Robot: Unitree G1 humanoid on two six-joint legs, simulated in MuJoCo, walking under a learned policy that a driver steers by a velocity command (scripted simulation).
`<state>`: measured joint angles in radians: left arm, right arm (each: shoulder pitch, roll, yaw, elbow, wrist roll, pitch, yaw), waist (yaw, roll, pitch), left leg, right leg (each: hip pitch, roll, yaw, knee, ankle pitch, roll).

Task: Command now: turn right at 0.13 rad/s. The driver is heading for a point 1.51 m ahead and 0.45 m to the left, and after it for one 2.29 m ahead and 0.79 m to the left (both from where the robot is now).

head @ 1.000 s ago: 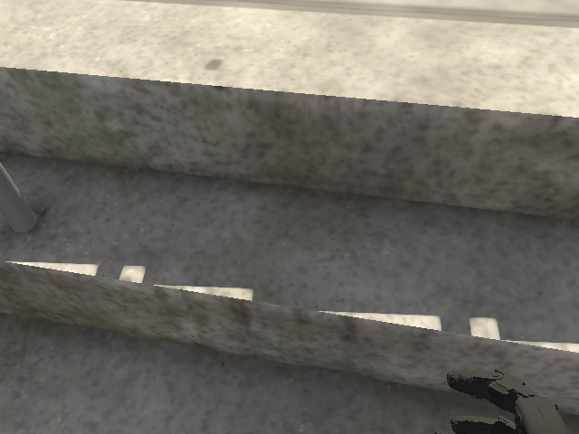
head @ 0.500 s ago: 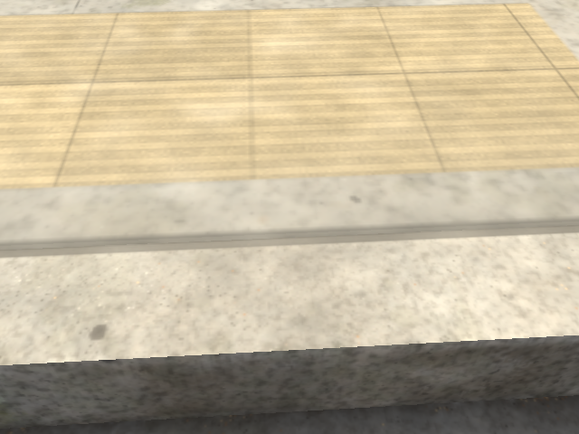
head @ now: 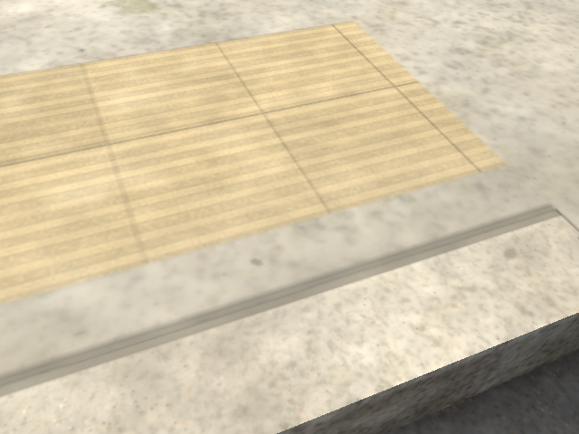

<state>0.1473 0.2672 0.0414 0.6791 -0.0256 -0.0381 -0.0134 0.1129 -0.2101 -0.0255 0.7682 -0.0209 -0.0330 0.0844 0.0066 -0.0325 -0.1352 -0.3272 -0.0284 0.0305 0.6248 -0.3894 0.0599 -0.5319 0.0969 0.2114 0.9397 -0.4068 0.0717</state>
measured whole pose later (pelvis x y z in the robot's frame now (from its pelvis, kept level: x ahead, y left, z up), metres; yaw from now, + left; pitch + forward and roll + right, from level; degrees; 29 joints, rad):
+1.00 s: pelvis +0.17 +0.01 +0.06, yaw +1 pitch +6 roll +4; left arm 0.43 0.17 0.03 1.03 -0.06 -0.12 -0.01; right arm -0.15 -0.02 0.10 0.41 0.00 -0.03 -0.03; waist -0.01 -0.11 -0.07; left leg -1.13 -0.03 0.13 1.86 -0.54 0.16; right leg 0.03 -0.15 -0.13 0.06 0.05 -0.05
